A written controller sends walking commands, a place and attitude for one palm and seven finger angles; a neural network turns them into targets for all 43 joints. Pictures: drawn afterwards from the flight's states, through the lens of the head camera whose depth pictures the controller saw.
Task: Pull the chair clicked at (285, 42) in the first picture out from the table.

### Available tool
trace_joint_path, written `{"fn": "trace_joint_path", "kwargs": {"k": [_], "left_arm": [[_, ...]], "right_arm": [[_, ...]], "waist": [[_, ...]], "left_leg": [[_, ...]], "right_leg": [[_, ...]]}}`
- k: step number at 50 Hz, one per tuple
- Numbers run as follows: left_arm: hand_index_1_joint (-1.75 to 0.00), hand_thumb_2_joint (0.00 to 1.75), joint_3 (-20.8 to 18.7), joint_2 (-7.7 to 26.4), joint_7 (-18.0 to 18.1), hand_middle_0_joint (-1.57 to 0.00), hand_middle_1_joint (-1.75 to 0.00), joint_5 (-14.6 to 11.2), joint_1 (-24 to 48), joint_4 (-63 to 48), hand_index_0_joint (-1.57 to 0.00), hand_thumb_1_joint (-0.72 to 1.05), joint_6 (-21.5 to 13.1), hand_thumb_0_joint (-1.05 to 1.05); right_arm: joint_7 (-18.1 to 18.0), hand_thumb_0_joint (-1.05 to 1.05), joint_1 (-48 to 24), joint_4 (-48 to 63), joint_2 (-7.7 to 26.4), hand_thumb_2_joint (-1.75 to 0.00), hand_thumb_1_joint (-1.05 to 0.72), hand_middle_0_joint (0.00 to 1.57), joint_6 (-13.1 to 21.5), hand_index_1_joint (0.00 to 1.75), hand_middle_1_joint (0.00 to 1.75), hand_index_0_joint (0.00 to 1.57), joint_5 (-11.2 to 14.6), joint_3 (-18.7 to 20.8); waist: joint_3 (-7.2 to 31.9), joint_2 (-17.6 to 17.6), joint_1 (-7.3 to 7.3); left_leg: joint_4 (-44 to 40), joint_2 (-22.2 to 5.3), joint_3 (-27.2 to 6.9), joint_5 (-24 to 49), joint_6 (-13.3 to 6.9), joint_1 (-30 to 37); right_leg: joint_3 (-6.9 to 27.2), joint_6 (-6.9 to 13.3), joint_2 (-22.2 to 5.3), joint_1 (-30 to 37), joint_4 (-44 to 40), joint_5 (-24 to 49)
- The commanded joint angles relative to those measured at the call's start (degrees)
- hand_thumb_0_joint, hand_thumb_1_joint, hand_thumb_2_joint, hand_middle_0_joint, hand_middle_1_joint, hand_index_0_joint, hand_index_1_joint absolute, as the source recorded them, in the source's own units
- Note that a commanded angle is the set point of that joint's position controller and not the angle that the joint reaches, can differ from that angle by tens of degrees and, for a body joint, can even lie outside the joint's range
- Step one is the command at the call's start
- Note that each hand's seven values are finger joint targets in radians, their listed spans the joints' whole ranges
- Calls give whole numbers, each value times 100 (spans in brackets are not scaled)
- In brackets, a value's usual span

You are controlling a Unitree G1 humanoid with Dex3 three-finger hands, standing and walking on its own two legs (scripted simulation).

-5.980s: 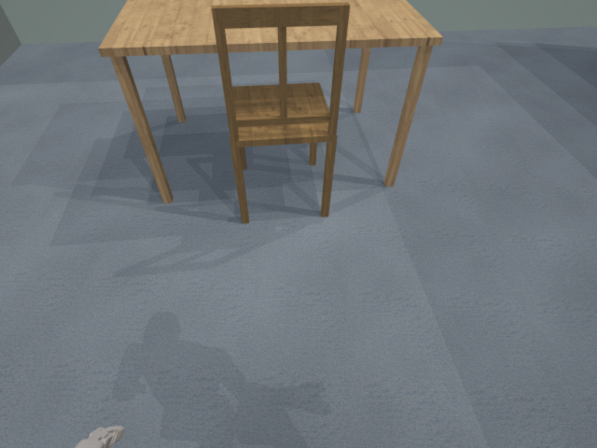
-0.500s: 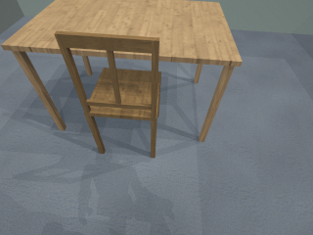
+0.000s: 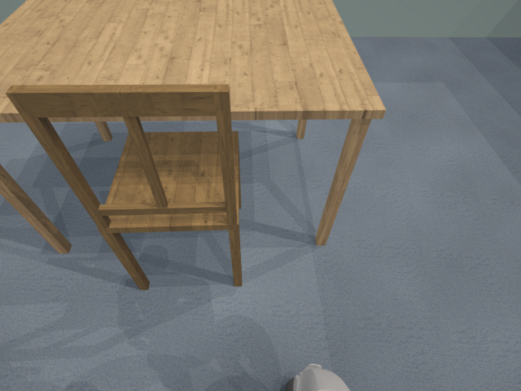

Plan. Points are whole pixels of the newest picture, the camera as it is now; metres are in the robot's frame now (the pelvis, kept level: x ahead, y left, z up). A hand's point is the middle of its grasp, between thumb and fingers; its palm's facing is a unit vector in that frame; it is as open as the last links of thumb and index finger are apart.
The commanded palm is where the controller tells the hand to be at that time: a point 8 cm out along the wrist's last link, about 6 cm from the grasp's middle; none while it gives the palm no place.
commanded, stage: take the last steps up to it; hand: left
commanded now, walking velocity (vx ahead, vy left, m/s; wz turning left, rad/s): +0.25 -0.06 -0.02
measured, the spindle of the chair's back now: (148, 166) +0.59 +0.27 -0.07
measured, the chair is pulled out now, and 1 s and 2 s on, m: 0.00 0.00 0.00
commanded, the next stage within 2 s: come to a stop and stand still in 0.24 s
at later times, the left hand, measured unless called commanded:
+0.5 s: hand (173, 385) +0.16 +0.16 -0.18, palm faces +0.09 -0.99 -0.14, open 7.3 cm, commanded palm none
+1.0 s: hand (196, 378) +0.17 +0.11 -0.14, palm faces +0.02 -0.96 -0.27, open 7.4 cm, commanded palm none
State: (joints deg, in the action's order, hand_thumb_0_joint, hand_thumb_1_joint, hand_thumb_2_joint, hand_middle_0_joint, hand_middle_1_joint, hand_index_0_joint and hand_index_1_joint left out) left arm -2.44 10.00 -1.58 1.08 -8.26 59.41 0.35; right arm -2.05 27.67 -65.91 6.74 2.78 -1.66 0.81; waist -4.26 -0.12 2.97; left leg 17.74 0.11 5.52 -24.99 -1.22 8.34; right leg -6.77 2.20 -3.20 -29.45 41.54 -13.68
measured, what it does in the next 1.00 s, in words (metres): walks ahead: right foot, then left foot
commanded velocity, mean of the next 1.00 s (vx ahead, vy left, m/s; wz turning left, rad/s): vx -0.01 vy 0.01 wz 0.01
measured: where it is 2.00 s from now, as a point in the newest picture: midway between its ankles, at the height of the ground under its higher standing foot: outside the picture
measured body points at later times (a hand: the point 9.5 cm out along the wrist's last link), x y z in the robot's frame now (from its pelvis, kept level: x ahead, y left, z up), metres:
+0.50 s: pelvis +0.17 -0.01 +0.01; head +0.17 +0.02 +0.46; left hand +0.16 +0.21 -0.17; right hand +0.23 -0.24 -0.14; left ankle +0.21 +0.10 -0.73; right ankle +0.13 -0.11 -0.73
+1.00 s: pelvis +0.14 -0.08 +0.02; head +0.13 -0.11 +0.46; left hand +0.17 +0.16 -0.12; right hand +0.17 -0.32 -0.16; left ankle +0.14 +0.08 -0.69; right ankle +0.13 -0.17 -0.73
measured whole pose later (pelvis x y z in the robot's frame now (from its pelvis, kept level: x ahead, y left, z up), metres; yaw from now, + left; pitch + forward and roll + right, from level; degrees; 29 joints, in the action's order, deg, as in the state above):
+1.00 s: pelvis +0.14 -0.08 +0.02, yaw -2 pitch -1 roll +2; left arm -1.5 8.6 1.2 1.7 -15.2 60.0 0.6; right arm 0.0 12.4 -61.2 12.6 -3.5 -1.1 3.4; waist -0.3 2.4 -1.0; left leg 45.5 -1.5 1.4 -20.9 1.3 -20.0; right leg -3.3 2.3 -1.8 -12.2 28.3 -15.2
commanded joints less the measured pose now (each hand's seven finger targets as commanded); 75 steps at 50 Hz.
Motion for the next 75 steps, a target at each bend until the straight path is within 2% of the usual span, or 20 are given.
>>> {"fn": "trace_joint_path", "kwargs": {"k": [1, 2, 3, 6, 11, 17, 20, 22, 28, 34, 39, 41, 42, 45, 49, 57, 63, 65, 66, 75], "left_arm": [[-30, 90, -183, 620, 80, -20, -30, 6, -1540, 77, -20, 90, -274, 0], [-30, 90, -309, 1063, 145, -20, -30, 70, -2201, 271, -20, 90, -363, 0], [-30, 90, -380, 1430, 170, -20, -30, -23, -2455, 310, -20, 90, -356, 0], [-30, 90, -246, 954, 251, -20, -30, -87, -1066, -43, -20, 90, -304, 0], [-30, 90, -38, 512, 290, -20, -30, 4, -443, -151, -20, 90, -407, 0], [-30, 90, -108, 625, 243, -20, -30, 10, -827, 39, -20, 90, -374, 0], [-30, 90, 11, 388, 290, -20, -30, -75, -830, 156, -20, 90, -284, 0], [-30, 90, 84, 107, 352, -20, -30, -122, -1220, 180, -20, 90, -210, 0], [-30, 90, 3, 466, 391, -20, -30, -58, -1226, 146, -20, 90, 98, 0], [-30, 90, -132, 310, 367, -20, -30, -12, -1127, -160, -20, 90, 203, 0], [-30, 90, -112, 303, 343, -20, -30, 28, -1521, -84, -20, 90, 96, 0], [-30, 90, -105, 928, 382, -20, -30, 99, -1115, -156, -20, 90, -45, 0], [-30, 90, -91, 1080, 364, -20, -30, 66, -917, -280, -20, 90, -44, 0], [-30, 90, -103, 1003, 366, -20, -30, 52, -511, -310, -20, 90, -64, 0], [-30, 90, -126, 987, 353, -20, -30, 22, -730, -274, -20, 90, -121, 0], [-30, 90, -241, 1077, 438, -20, -30, 58, -1217, -101, -20, 90, -102, 0], [-30, 90, -153, 861, 377, -20, -30, -29, -568, -72, -20, 90, -19, 0], [-30, 90, -44, 464, 340, -20, -30, -69, -705, -69, -20, 90, 24, 0], [-30, 90, -22, 394, 322, -20, -30, -38, -732, -45, -20, 90, 30, 0], [-30, 90, 102, 428, 321, -20, -30, -14, -944, 481, -20, 90, 6, 0]], "right_arm": [[-43, 0, -78, 205, 1084, -90, -90, 20, 101, 30, 30, 20, 85, 243], [23, 0, 127, 240, 840, -90, -90, 20, 112, 30, 30, 20, 161, 213], [17, 0, 353, 346, 598, -90, -90, 20, 128, 30, 30, 20, 189, 184], [99, 0, -542, 531, 536, -90, -90, 20, 15, 30, 30, 20, 128, 243], [147, 0, -101, 451, 214, -90, -90, 20, -236, 30, 30, 20, 38, 175], [196, 0, -827, 680, 217, -90, -90, 20, -102, 30, 30, 20, 38, 137], [110, 0, -779, 495, 315, -90, -90, 20, -46, 30, 30, 20, 62, 49], [25, 0, -693, 502, 857, -90, -90, 20, 30, 30, 30, 20, 72, 96], [-177, 0, -1127, 590, 1178, -90, -90, 20, -221, 30, 30, 20, 115, 261], [-138, 0, -1678, 935, 1403, -90, -90, 20, -388, 30, 30, 20, 38, 485], [24, 0, -1989, 1016, 1212, -90, -90, 20, -424, 30, 30, 20, 72, 476], [128, 0, -1841, 1081, 491, -90, -90, 20, -471, 30, 30, 20, 148, 308], [163, 0, -2016, 1125, 603, -90, -90, 20, -519, 30, 30, 20, 121, 291], [202, 0, -1974, 940, 779, -90, -90, 20, -551, 30, 30, 20, 59, 300], [218, 0, -1521, 732, 808, -90, -90, 20, -478, 30, 30, 20, 64, 275], [140, 0, -1569, 965, 736, -90, -90, 20, -452, 30, 30, 20, 102, 234], [103, 0, -715, 583, 694, -90, -90, 20, -330, 30, 30, 20, 121, 171], [58, 0, -885, 641, 1107, -90, -90, 20, -257, 30, 30, 20, 73, 205], [52, 0, -1112, 726, 1239, -90, -90, 20, -282, 30, 30, 20, 75, 204], [0, 0, -1046, 458, 871, -90, -90, 20, -210, 30, 30, 20, 115, 35]], "waist": [[431, 280, -934], [1071, -649, -1145], [1611, -1433, -958], [224, -99, -588], [62, -356, 78], [261, -471, -207], [420, -258, -147], [743, 977, -307], [372, 1076, -261], [1196, 674, -294], [1132, 572, -513], [558, -1481, -340], [348, -1331, -472], [-330, -1164, -410], [-106, -602, -435], [510, -760, -703], [598, -714, -238], [463, 590, -361], [313, 596, -454], [-156, 340, -426]], "left_leg": [[2068, -1231, -224, 5603, -376, -1398], [3780, -652, 28, 3591, -171, -2637], [5624, 67, -68, -674, -30, -3471], [6080, -587, -704, 79, -202, -3844], [4249, -725, -403, 426, 73, -2936], [2406, -525, -72, 829, 203, -2762], [836, -489, -244, 2360, 311, -1726], [743, -1546, -1123, 5633, -139, -1171], [344, -2073, -1360, 7035, -902, -1051], [613, -2061, -939, 5637, -997, -842], [897, -1402, -528, 2470, -371, -2164], [1775, -288, -60, -32, 250, -3023], [2191, -297, -310, -405, 242, -2788], [2843, -360, -623, 164, 167, -3016], [3064, -258, -559, 489, 273, -3254], [2446, -218, -539, -81, 375, -3214], [323, -189, -374, 1342, 248, -1187], [-149, -1145, -1403, 1400, -120, -1513], [-337, -1397, -1515, 1150, -280, -2101], [-382, -765, -965, 1119, -18, -2310]], "right_leg": [[-84, 288, 329, 2539, -1062, 628], [1363, 772, -817, 3919, -1275, 1013], [3422, 1392, -2140, 4282, -2029, 1825], [2633, 1243, -1806, 2093, -2935, -480], [836, 851, -1113, 677, -3056, 898], [874, 866, -998, 1446, -2712, 979], [517, 376, -569, 1571, -1830, 1895], [338, -160, -149, 1523, -1424, 633], [501, -303, -27, 984, 66, -1479], [730, -326, 71, 625, 1028, -1543], [358, -341, 46, 2103, -1353, 177], [2015, 88, -1272, 1718, -2646, 220], [2294, 462, -1656, 1063, -3081, -515], [2397, 519, -1453, 612, -3336, -1576], [1820, 524, -1357, 1578, -2866, 211], [1843, 881, -1671, 2696, -2311, 2370], [1179, 183, -843, 1332, -2075, 288], [611, -209, -226, 1115, -1628, -230], [391, -312, -146, 1523, -1541, -245], [564, -313, -275, 1953, -1991, 529]]}}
